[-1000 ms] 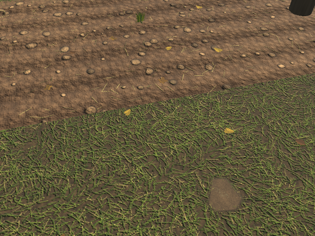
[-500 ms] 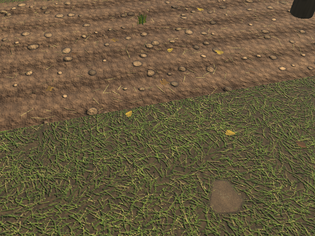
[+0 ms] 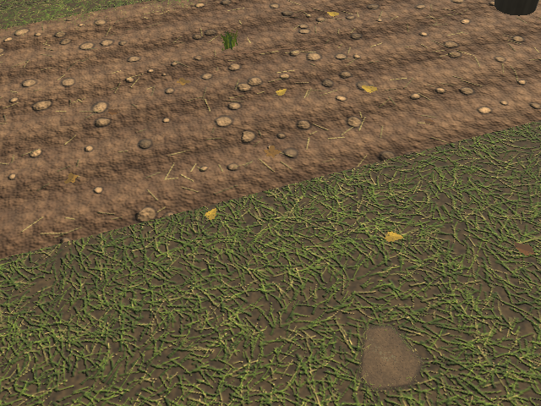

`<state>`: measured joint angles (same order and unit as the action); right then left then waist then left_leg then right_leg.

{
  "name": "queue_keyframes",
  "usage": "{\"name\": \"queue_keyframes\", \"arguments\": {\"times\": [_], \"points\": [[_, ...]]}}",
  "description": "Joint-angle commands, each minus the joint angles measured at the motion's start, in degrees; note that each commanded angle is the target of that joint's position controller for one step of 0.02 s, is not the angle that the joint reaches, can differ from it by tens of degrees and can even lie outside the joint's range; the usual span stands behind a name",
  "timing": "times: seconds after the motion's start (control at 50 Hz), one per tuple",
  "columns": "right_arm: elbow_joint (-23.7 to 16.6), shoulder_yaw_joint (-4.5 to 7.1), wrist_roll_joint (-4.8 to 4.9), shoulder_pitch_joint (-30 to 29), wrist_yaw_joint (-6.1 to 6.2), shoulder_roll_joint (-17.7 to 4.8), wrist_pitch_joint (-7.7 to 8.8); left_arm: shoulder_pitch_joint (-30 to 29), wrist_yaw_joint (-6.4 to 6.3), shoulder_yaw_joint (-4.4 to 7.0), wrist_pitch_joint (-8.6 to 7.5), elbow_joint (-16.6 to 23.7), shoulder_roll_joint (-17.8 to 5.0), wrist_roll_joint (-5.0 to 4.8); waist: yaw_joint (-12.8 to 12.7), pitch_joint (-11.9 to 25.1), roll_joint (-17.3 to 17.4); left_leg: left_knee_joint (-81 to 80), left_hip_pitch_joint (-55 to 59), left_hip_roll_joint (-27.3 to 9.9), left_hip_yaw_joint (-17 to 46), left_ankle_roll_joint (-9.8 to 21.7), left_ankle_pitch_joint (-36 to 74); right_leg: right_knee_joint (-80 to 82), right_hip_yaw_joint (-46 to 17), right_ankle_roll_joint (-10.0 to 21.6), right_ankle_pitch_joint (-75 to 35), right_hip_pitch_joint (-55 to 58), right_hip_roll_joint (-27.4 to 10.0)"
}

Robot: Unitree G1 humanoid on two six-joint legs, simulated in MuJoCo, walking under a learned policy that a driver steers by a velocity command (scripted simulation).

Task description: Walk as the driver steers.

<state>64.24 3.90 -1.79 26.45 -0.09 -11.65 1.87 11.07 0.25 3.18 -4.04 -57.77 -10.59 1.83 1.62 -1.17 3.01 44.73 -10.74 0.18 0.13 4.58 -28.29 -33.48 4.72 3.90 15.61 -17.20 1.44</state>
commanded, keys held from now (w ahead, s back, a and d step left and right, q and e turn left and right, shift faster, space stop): w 0.06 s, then w+q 0.08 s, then q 0.66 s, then no key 0.20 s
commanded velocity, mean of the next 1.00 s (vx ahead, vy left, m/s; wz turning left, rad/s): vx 0.16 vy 0.00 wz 0.38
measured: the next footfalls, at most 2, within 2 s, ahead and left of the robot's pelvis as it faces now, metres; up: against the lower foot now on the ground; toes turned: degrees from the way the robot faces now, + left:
left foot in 0.42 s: +0.32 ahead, +0.06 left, +0.00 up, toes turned +11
right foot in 1.06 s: +0.34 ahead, -0.12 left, +0.00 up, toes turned +29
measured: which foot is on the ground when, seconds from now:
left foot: up 0.00-0.40, down 0.42-1.00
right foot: down 0.00-0.42, up 0.44-1.00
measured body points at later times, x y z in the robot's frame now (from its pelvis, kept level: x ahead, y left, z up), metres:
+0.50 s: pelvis +0.19 +0.00 -0.01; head +0.24 +0.02 +0.43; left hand +0.15 +0.23 -0.17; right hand +0.35 -0.22 -0.15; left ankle +0.28 +0.05 -0.73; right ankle +0.08 -0.11 -0.63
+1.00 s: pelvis +0.26 -0.03 +0.01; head +0.28 -0.02 +0.46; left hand +0.27 +0.27 -0.11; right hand +0.42 -0.26 -0.12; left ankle +0.28 +0.05 -0.73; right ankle +0.30 -0.15 -0.70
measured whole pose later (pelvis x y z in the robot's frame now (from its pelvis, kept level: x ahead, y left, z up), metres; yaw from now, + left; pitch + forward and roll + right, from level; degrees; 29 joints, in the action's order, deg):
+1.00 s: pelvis +0.26 -0.03 +0.01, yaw +25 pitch +2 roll -1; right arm 50.2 4.6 -1.6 14.7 0.8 -14.9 -1.6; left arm 8.3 -2.5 2.8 1.9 -48.3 -14.3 0.2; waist 2.8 -0.9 1.0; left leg 23.1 -17.6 9.4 11.0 4.9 -5.8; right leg -40.6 -3.0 -0.2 23.0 -20.3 2.1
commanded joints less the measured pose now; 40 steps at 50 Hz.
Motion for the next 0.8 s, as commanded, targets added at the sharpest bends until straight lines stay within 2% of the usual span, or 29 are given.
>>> {"name": "queue_keyframes", "arguments": {"times": [0.02, 0.04, 0.08, 0.1, 0.14, 0.2, 0.24, 0.28, 0.32, 0.36, 0.38, 0.4, 0.42, 0.44, 0.46, 0.48, 0.5, 0.52, 0.54, 0.56, 0.58, 0.62, 0.66, 0.72, 0.8], "points": [[-7.59, 0.46, -1.11, -8.65, -1.39, -3.93, 1.29, 14.42, -0.36, 1.43, 1.08, -2.21, -8.95, -0.44, -4.75, -7.56, -7.63, 24.43, -36.48, -2.05, 1.26, 2.57, 3.16, 25.8, -40.06, 8.37, 34.37, 17.81, -22.31], [-6.9, 0.0, -0.62, -8.23, -1.75, -2.2, 1.55, 10.76, -0.06, 0.87, 0.56, -0.94, -7.28, -0.79, -2.79, -8.14, -5.66, 22.93, -33.75, -3.93, 1.61, 1.9, 8.97, 25.92, -32.34, 7.0, 23.37, 14.03, -18.94], [-5.44, -0.11, -0.73, -5.95, -2.16, -1.5, 1.25, 9.31, -0.36, -0.27, -0.57, -0.78, -4.14, -0.84, -0.21, -5.85, -6.75, 20.06, -27.47, -5.14, 1.08, 0.22, 14.97, 25.99, -21.2, 4.59, 4.26, 11.39, -14.52], [-4.94, -0.03, -0.7, -5.52, -2.29, -1.61, 0.83, 11.18, -0.51, -0.49, -0.97, -1.63, -3.76, -0.51, -0.12, -4.71, -7.21, 20.55, -26.88, -4.51, 0.58, -0.18, 16.28, 25.2, -17.42, 4.18, -3.65, 12.3, -13.47], [-5.5, -0.04, -0.28, -8.31, -2.24, -1.58, 0.09, 15.83, -0.74, -0.75, -1.55, -3.44, -3.71, -0.57, -0.55, -4.35, -7.5, 21.05, -29.61, -3.28, 0.68, -0.47, 17.53, 23.96, -11.75, 3.53, -16.59, 14.88, -12.57], [-7.34, -0.65, 0.1, -13.61, -1.72, -0.3, -0.18, 16.94, -1.34, -1.39, -1.89, -3.67, -3.33, -0.59, -0.29, -4.95, -6.58, 15.86, -29.85, -1.37, -0.65, -1.12, 20.43, 21.3, -4.19, 2.33, -39.41, 14.15, -12.01], [-9.38, -1.48, 0.27, -19.2, -1.55, 0.61, 0.1, 15.43, -1.91, -1.97, -1.82, -3.06, -2.68, -0.87, -0.64, -5.29, -6.79, 7.07, -26.4, -0.7, -3.75, -1.56, 24.19, 20.34, -0.26, 1.75, -43.42, 11.85, -10.6], [-11.09, -2.41, 0.23, -23.65, -1.51, 1.54, 0.19, 16.09, -2.67, -2.18, -1.64, -3.26, -3.07, -1.27, -1.73, -5.24, -7.57, -1.73, -21.62, 0.38, -6.86, -1.43, 26.99, 18.28, 2.18, 1.52, -46.17, 11.01, -10.1], [-11.34, -2.53, 0.16, -22.99, -1.23, 0.37, 0.22, 16.97, -3.33, -1.79, -1.3, -3.61, -4.6, -1.31, -1.55, -3.33, -8.92, -5.33, -17.34, 2.1, -8.62, -0.32, 25.44, 13.3, 2.83, 1.57, -51.91, 13.11, -11.18], [-9.94, -1.9, 0.2, -16.42, -0.85, -1.87, 0.52, 15.91, -3.95, -1.12, -0.97, -3.22, -6.12, -1.32, 0.98, 0.29, -10.02, -6.92, -11.55, 3.96, -8.84, 2.18, 21.82, 4.23, 2.91, 1.49, -60.14, 15.52, -12.55], [-8.63, -1.27, 0.23, -10.93, -0.68, -3.3, 0.97, 14.78, -3.93, -0.78, -0.74, -2.7, -6.79, -1.14, 3.19, 3.39, -9.86, -9.49, -6.58, 4.57, -8.04, 3.78, 21.99, -3.45, 2.53, 1.64, -58.89, 16.07, -12.93], [-7.45, -0.63, -0.2, -6.11, -0.48, -4.36, 1.63, 13.15, -3.58, -0.34, -0.52, -2.08, -7.54, -1.57, 5.99, 5.64, -8.53, -16.36, -0.01, 4.18, -6.68, 5.2, 27.65, -13.97, 3.74, 1.03, -50.1, 13.5, -11.89], [-7.92, 0.77, -0.54, -3.07, -0.14, -9.02, 2.05, 13.54, -3.01, -0.09, -0.68, -0.32, -7.24, -1.97, 7.0, 10.12, -1.37, -17.5, 10.07, -5.32, 4.77, 8.88, 46.87, -31.96, 5.87, -1.17, -23.63, 4.2, -7.4], [-9.86, 2.02, 0.33, -5.48, -0.08, -13.67, 1.22, 19.36, -2.69, -0.37, -0.28, 1.62, -2.89, -2.33, 1.08, 16.69, 8.81, -14.03, 22.34, -21.74, 28.09, 19.02, 82.09, -51.17, 1.92, -3.3, 21.62, -10.93, 2.9], [-10.73, 2.49, 2.44, -6.37, -0.1, -13.71, -0.07, 19.07, -2.27, -0.41, 0.56, 1.97, -4.38, -1.29, 2.03, 20.48, 2.1, -19.64, 20.44, -22.5, 31.01, 23.37, 64.44, -52.95, -6.0, -3.24, 18.25, -15.02, 0.55], [-12.19, 1.87, 2.15, -11.01, 0.49, -10.43, -0.92, 13.53, -2.15, -0.14, 1.03, 3.25, -4.99, -0.84, 1.69, 11.79, -1.52, -23.34, 12.24, -20.56, 28.35, 21.92, 48.24, -51.9, -6.04, -3.68, 14.74, -18.31, -1.26], [-12.62, 1.02, 1.63, -14.09, 0.86, -7.37, -1.46, 9.73, -2.29, 0.15, 1.35, 4.36, -5.04, -0.44, 0.18, 3.68, -4.29, -26.55, 3.05, -17.24, 24.41, 18.3, 41.35, -46.17, -6.15, -3.94, 11.8, -18.75, -3.06], [-12.48, 0.52, 1.36, -14.11, 1.12, -5.72, -1.55, 7.69, -2.59, 0.64, 2.17, 5.43, -5.89, 0.35, -0.98, 1.24, -4.5, -27.89, -1.77, -14.15, 21.28, 15.56, 40.38, -41.48, -6.71, -4.24, 10.15, -16.71, -4.17], [-12.67, 0.48, 1.1, -14.14, 1.24, -5.47, -1.51, 8.55, -2.76, 0.65, 3.41, 5.37, -5.4, 0.85, -1.87, 1.14, -3.45, -28.44, -4.82, -11.78, 18.38, 13.62, 39.73, -38.21, -6.55, -4.52, 8.53, -13.76, -4.22], [-12.81, 0.56, 0.74, -13.8, 1.1, -5.85, -1.29, 9.06, -2.85, 0.53, 4.38, 5.32, -4.61, 0.87, -2.23, 1.93, -2.67, -28.17, -5.86, -10.13, 17.01, 12.35, 41.3, -36.69, -6.23, -4.64, 7.01, -12.22, -3.58], [-13.2, 0.77, 0.65, -13.76, 0.9, -6.76, -1.03, 9.23, -2.82, 0.39, 4.87, 5.61, -3.83, 0.49, -2.59, 3.35, -2.33, -27.74, -5.78, -9.14, 16.04, 11.42, 43.29, -35.21, -6.33, -4.87, 5.68, -11.49, -3.21], [-13.98, 1.29, 0.6, -13.38, 0.75, -8.61, -0.95, 7.75, -2.61, 0.55, 5.41, 6.54, -4.14, 0.12, -2.56, 4.95, -1.46, -27.53, -4.9, -7.96, 15.89, 9.53, 41.83, -32.19, -6.61, -5.43, 3.6, -12.36, -3.03], [-14.57, 1.71, 1.12, -12.65, 0.84, -9.72, -1.41, 4.13, -2.59, 0.98, 5.87, 8.27, -5.72, -0.02, -1.69, 5.26, 0.37, -28.54, -3.89, -7.18, 17.71, 7.34, 32.45, -29.01, -7.47, -6.22, 1.8, -14.13, -3.14], [-15.39, 2.18, 1.27, -11.43, 1.09, -10.57, -2.37, -0.8, -2.56, 1.35, 6.59, 10.4, -7.04, -0.14, -0.07, 4.27, 2.29, -30.39, -2.11, -6.56, 21.96, 5.33, 17.81, -25.27, -8.56, -7.34, 0.87, -16.98, -2.96], [-15.94, 2.7, 1.08, -9.45, 1.22, -11.25, -2.8, -4.4, -2.74, 1.36, 6.52, 12.18, -7.71, -0.51, 1.19, 3.14, 2.99, -30.83, 0.65, -6.91, 26.72, 5.42, 12.28, -20.61, -9.71, -7.47, 2.25, -18.04, -2.0]]}}
Keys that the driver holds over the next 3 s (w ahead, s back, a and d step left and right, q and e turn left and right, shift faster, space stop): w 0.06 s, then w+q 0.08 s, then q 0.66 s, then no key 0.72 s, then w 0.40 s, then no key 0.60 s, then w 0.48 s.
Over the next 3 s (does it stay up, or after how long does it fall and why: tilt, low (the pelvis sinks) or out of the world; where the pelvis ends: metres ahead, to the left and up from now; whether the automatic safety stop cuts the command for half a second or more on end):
stays up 0.59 0.10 0.01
